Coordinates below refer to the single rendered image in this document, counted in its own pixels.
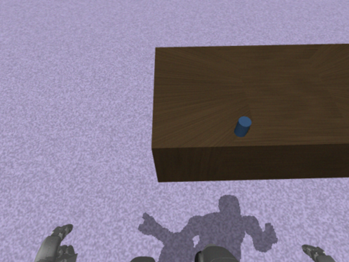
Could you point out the left robot hand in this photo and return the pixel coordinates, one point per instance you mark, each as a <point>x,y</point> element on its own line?
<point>50,248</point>

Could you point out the can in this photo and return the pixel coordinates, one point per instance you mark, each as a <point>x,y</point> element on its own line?
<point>242,126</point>

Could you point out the right robot hand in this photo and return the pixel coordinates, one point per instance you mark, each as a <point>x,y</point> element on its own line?
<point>317,254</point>

